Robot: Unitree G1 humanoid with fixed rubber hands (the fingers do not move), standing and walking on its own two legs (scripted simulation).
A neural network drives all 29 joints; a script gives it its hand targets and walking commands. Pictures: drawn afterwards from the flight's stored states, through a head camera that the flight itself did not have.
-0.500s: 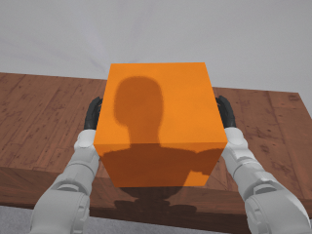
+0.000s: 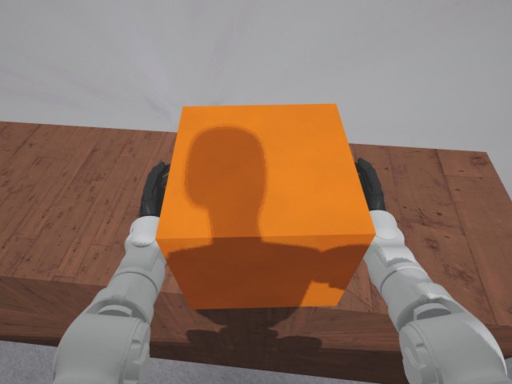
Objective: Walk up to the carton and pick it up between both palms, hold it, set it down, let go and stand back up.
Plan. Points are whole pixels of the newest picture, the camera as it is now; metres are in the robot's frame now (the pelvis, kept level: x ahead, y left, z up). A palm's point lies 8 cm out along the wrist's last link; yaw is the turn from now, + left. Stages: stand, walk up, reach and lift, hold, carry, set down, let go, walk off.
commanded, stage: reach and lift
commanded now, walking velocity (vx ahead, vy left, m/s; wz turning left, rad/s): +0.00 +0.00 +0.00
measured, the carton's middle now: (261, 208) +0.42 +0.01 +0.02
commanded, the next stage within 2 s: none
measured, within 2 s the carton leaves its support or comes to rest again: leaves its support in 0.80 s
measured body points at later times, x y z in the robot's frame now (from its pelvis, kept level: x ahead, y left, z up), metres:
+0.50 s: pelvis +0.01 +0.00 +0.01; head +0.04 +0.01 +0.46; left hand +0.41 +0.18 +0.05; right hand +0.39 -0.18 +0.06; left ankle +0.01 +0.12 -0.73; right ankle +0.02 -0.13 -0.73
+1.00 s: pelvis +0.03 +0.00 +0.02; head +0.05 +0.01 +0.47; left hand +0.41 +0.18 +0.07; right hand +0.39 -0.18 +0.08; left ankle +0.01 +0.12 -0.73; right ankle +0.02 -0.13 -0.73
